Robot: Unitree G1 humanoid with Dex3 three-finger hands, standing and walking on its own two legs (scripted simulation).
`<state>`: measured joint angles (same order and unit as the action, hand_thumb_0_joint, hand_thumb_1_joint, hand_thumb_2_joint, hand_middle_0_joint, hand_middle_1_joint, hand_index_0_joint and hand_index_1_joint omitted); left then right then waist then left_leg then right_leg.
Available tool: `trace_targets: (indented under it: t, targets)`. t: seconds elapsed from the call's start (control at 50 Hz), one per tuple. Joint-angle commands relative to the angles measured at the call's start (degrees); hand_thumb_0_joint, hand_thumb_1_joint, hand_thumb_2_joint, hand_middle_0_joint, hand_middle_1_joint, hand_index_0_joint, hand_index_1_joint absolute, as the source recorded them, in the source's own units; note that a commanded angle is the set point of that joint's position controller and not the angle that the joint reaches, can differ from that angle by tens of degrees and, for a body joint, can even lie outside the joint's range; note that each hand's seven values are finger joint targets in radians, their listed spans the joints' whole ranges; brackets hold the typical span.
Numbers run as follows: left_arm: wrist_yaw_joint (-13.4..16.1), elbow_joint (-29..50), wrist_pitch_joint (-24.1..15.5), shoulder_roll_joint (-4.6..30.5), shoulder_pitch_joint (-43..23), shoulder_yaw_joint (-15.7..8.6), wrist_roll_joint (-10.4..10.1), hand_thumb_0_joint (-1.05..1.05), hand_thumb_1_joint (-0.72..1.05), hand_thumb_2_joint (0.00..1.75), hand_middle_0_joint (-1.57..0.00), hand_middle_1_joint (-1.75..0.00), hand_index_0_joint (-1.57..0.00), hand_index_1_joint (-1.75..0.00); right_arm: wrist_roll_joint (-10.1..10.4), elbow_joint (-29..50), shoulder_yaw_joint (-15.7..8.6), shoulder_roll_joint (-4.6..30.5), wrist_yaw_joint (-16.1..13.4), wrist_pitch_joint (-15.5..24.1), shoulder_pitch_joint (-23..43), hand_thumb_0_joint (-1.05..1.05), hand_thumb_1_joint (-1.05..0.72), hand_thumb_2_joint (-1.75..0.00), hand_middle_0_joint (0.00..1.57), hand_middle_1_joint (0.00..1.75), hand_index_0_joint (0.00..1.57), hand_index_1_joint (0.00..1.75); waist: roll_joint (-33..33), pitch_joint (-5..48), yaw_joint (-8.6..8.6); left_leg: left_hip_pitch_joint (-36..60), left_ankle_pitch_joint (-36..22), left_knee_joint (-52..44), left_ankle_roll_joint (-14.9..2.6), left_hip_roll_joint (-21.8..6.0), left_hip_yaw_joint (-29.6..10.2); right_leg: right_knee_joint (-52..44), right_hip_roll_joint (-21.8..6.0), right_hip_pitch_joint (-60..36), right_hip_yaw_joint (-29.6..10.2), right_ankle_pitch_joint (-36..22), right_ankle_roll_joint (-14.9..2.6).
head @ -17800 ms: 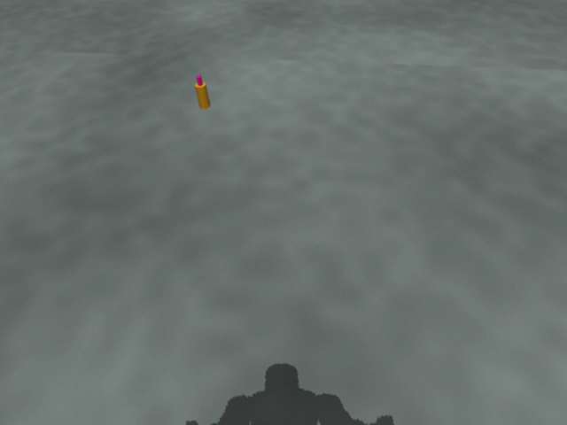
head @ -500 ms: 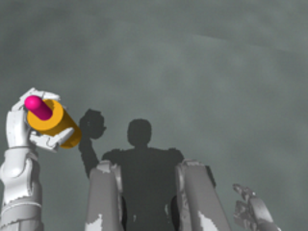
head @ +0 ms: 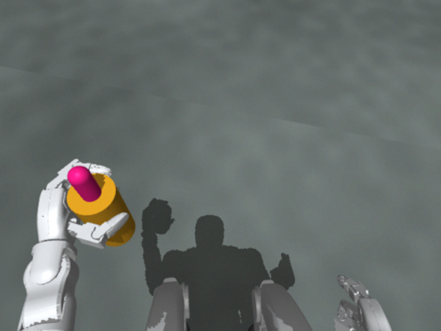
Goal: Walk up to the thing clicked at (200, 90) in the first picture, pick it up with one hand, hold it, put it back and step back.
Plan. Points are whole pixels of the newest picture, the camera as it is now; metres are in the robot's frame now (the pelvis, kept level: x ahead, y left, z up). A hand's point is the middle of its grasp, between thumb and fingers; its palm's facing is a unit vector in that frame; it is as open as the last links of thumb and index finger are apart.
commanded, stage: lift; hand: left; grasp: from the side
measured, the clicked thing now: (100, 205) +0.35 +0.21 +0.02
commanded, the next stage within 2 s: hold in 1.08 s
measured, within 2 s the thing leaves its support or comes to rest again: neither
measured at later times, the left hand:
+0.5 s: hand (88, 182) +0.35 +0.20 +0.10, palm faces +0.08 -1.00 -0.04, open 9.8 cm
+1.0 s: hand (91, 164) +0.35 +0.18 +0.14, palm faces +0.08 -1.00 -0.01, open 9.9 cm
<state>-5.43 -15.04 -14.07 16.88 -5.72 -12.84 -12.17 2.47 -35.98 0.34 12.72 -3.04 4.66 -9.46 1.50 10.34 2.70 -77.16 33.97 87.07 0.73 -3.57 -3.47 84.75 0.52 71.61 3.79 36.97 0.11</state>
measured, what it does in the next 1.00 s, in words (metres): rises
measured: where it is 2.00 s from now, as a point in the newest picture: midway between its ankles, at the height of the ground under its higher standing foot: outside the picture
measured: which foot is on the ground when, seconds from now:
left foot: down 0.00-1.00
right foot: down 0.00-1.00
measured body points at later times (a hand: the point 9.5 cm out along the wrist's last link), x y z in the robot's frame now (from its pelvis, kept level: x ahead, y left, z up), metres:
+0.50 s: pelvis +0.02 +0.00 +0.08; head +0.11 +0.02 +0.52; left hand +0.34 +0.25 +0.11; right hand +0.16 -0.24 -0.03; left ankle +0.06 +0.12 -0.57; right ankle +0.03 -0.13 -0.57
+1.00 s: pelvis +0.03 +0.00 +0.11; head +0.10 +0.01 +0.56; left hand +0.34 +0.24 +0.14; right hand +0.16 -0.25 +0.00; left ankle +0.06 +0.12 -0.57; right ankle +0.03 -0.13 -0.57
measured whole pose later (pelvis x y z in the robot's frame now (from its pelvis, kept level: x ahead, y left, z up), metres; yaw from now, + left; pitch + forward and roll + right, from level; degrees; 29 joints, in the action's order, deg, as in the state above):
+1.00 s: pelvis +0.03 +0.00 +0.11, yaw +2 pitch +10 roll -2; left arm -6.8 -24.2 -18.5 13.1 -5.5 -9.1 -11.3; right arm 0.6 -38.5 1.1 12.2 -3.8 4.4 -13.7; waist 0.5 2.9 2.4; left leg -40.9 25.1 55.9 1.0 -2.8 -0.8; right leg 54.2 0.0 36.5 2.3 27.7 0.1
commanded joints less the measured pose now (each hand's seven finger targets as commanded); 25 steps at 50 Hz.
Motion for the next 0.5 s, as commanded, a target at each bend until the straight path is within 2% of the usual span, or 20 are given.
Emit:
trace_targets:
  t: [0.0,0.02,0.04,0.08,0.12,0.14,0.18,0.2,0.24,0.26,0.32,0.4,0.42,0.44,0.46,0.48]
  targets:
    - [-0.24,17.27,-7.24,10.84,-17.67,-4.18,-1.13,0.0,0.1,1.24,-1.23,-1.38,-1.26,-1.38,-0.14,5.5,-3.1,8.74,-0.45,1.99,-3.48,0.0,-0.9,-0.89,0.2,0.3,0.2,0.3,7.77,23.62,0.0,28.94,-14.53,-16.46,-1.24,1.9,-0.72,-15.82,1.05,-13.63,-1.41,-17.88,-1.41]
    - [-0.5,16.54,-7.1,10.12,-16.77,-3.66,-1.24,0.0,0.12,1.24,-1.23,-1.38,-1.26,-1.38,-0.05,5.72,-3.2,8.88,-0.48,2.11,-3.75,0.0,-0.9,-0.9,0.2,0.3,0.2,0.3,7.11,23.91,-0.42,30.63,-16.1,-17.31,-1.19,1.88,-0.72,-16.79,0.97,-14.83,-1.21,-19.05,-1.37]
    - [-0.75,16.68,-7.27,9.94,-16.5,-3.12,-1.1,0.0,0.12,1.24,-1.25,-1.39,-1.27,-1.38,-0.06,6.0,-3.05,8.65,-0.41,2.26,-3.25,0.0,-0.9,-0.9,0.2,0.3,0.2,0.3,7.53,22.8,-0.31,31.15,-15.03,-18.62,-1.03,2.02,-0.57,-17.78,1.02,-15.6,-1.2,-18.32,-1.46]
    - [-1.39,18.16,-7.93,9.87,-16.78,-3.23,-1.7,0.0,0.11,1.23,-1.24,-1.37,-1.26,-1.37,-0.11,5.96,-2.99,8.7,-0.23,2.67,-3.56,0.0,-0.9,-0.9,0.2,0.3,0.2,0.3,8.61,23.67,-0.66,34.46,-16.54,-20.55,-0.72,1.95,-0.68,-18.94,1.06,-16.98,-1.0,-19.15,-1.61]
    - [-1.76,18.35,-8.46,9.48,-18.61,-2.76,-2.18,0.0,0.08,1.21,-1.24,-1.38,-1.27,-1.37,-0.18,5.75,-3.04,9.07,-0.26,3.03,-3.63,0.0,-0.91,-0.9,0.2,0.3,0.2,0.3,9.37,22.62,0.05,37.14,-15.59,-22.74,-0.36,1.65,-1.29,-20.05,1.18,-16.71,-0.66,-18.12,-1.63]
    - [-1.7,18.48,-8.73,9.01,-18.91,-2.74,-2.5,0.0,0.1,1.22,-1.24,-1.37,-1.26,-1.37,-0.19,5.5,-2.84,8.86,-0.2,3.21,-4.04,0.0,-0.91,-0.9,0.2,0.3,0.2,0.3,8.95,22.91,-0.23,38.08,-17.62,-22.99,-0.22,1.55,-1.59,-20.18,1.06,-17.7,-0.53,-19.63,-1.6]
    - [-1.26,18.18,-9.3,9.44,-19.43,-3.61,-2.72,0.0,0.08,1.21,-1.24,-1.37,-1.26,-1.37,-0.25,5.28,-2.55,8.36,-0.3,3.35,-3.87,0.0,-0.91,-0.9,0.2,0.3,0.2,0.3,8.35,21.5,-0.03,38.21,-16.85,-24.32,-0.29,1.81,-1.23,-21.68,1.14,-19.19,-0.63,-19.32,-1.53]
    - [-1.02,17.78,-9.45,9.73,-18.54,-4.32,-2.81,0.0,0.1,1.21,-1.24,-1.37,-1.26,-1.37,-0.34,5.51,-2.55,8.53,-0.37,3.37,-4.46,0.0,-0.91,-0.9,0.2,0.3,0.2,0.3,7.65,22.33,-0.5,39.03,-18.7,-24.77,-0.32,1.91,-1.07,-22.13,1.06,-20.9,-0.58,-20.72,-1.65]
    - [-0.82,17.25,-9.9,8.23,-18.73,-2.42,-2.37,0.0,0.11,1.22,-1.22,-1.36,-1.24,-1.36,-0.63,5.43,-2.38,8.32,-0.43,3.27,-4.05,0.0,-0.91,-0.9,0.2,0.3,0.2,0.3,7.7,20.95,-0.09,40.14,-18.62,-25.95,-0.35,2.03,-0.59,-23.48,1.1,-21.42,-0.69,-20.68,-1.64]
    - [-0.62,17.45,-10.11,9.0,-18.84,-2.98,-2.13,0.0,0.09,1.22,-1.23,-1.37,-1.25,-1.36,-0.78,5.21,-2.42,8.41,-0.54,3.2,-4.4,0.0,-0.91,-0.9,0.2,0.3,0.2,0.3,6.85,20.32,-0.14,39.8,-18.57,-26.38,-0.46,2.08,-0.44,-24.36,1.11,-22.62,-0.74,-20.98,-1.53]
    - [-0.46,16.59,-10.76,8.71,-20.01,-2.52,-1.81,0.0,0.1,1.23,-1.24,-1.38,-1.26,-1.37,-0.94,5.15,-2.32,8.29,-0.76,3.34,-3.88,0.0,-0.91,-0.9,0.2,0.3,0.2,0.3,6.19,18.39,0.03,39.95,-16.56,-28.15,-0.59,2.39,0.18,-26.46,0.92,-24.6,-1.02,-20.19,-1.33]
    - [-0.75,15.15,-10.75,7.69,-18.94,-1.46,-1.67,0.0,0.11,1.24,-1.25,-1.4,-1.27,-1.39,-1.01,5.29,-2.36,8.5,-1.06,3.1,-4.1,0.0,-0.91,-0.9,0.2,0.3,0.2,0.3,4.79,18.46,-0.16,42.97,-18.05,-30.2,-0.55,2.33,0.35,-28.55,0.94,-27.7,-0.95,-21.47,-1.23]
    - [-0.85,15.5,-10.76,8.47,-19.3,-2.08,-1.64,0.0,0.12,1.24,-1.24,-1.39,-1.26,-1.39,-1.05,5.28,-2.33,8.4,-1.09,3.09,-4.27,0.0,-0.91,-0.9,0.2,0.3,0.2,0.3,5.59,19.24,-0.52,43.78,-19.26,-30.46,-0.51,2.42,0.61,-29.04,0.88,-28.84,-1.1,-22.65,-1.26]
    - [-1.02,14.67,-10.65,7.99,-18.28,-1.71,-1.72,0.0,0.12,1.25,-1.25,-1.39,-1.27,-1.39,-1.16,4.87,-2.15,8.15,-1.1,2.94,-4.96,0.0,-0.91,-0.9,0.2,0.3,0.2,0.3,5.99,20.16,-0.48,45.06,-21.52,-30.42,-0.45,2.4,0.63,-29.31,0.82,-29.89,-1.06,-24.38,-1.24]
    - [-1.07,14.16,-10.29,7.29,-18.09,-1.35,-1.79,0.0,0.13,1.25,-1.25,-1.39,-1.27,-1.39,-1.09,5.03,-2.29,8.31,-1.16,2.87,-4.67,0.0,-0.91,-0.9,0.2,0.3,0.2,0.3,5.09,18.95,-0.48,45.52,-21.36,-31.2,-0.53,2.34,0.6,-30.0,0.95,-29.98,-1.02,-24.37,-1.17]
    - [-1.36,14.5,-10.41,6.36,-18.44,-0.08,-1.89,0.0,0.12,1.26,-1.26,-1.41,-1.28,-1.41,-1.15,4.93,-2.13,8.23,-1.14,2.87,-4.66,0.0,-0.91,-0.9,0.2,0.3,0.2,0.3,4.76,18.23,-0.04,45.95,-21.79,-31.6,-0.54,2.25,0.57,-30.51,1.0,-30.54,-0.98,-24.73,-1.17]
